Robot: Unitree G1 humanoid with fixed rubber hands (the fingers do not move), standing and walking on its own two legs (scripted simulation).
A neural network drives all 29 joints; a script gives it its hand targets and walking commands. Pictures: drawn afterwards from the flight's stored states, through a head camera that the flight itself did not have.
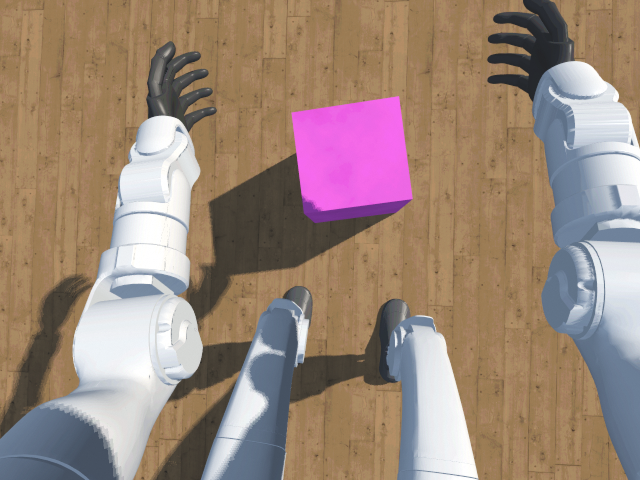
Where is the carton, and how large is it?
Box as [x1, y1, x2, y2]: [292, 96, 412, 222]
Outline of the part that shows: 398,96 292,112 304,213 314,222 395,212 412,198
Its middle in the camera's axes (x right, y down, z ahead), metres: +0.07 -0.17 +0.87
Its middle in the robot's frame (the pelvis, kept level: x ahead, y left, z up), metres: +0.53 +0.04 -0.53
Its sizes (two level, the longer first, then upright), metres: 0.210 0.200 0.250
